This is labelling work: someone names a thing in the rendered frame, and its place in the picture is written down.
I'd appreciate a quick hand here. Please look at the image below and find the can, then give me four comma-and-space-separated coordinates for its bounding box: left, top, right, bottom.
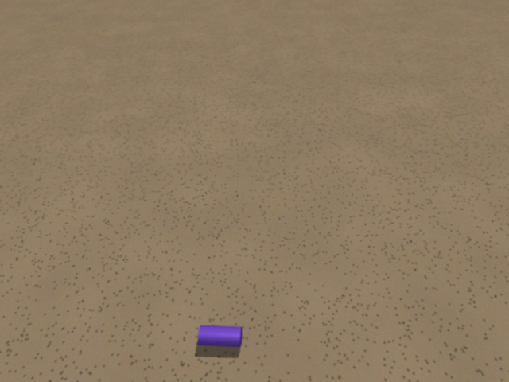
198, 325, 242, 347

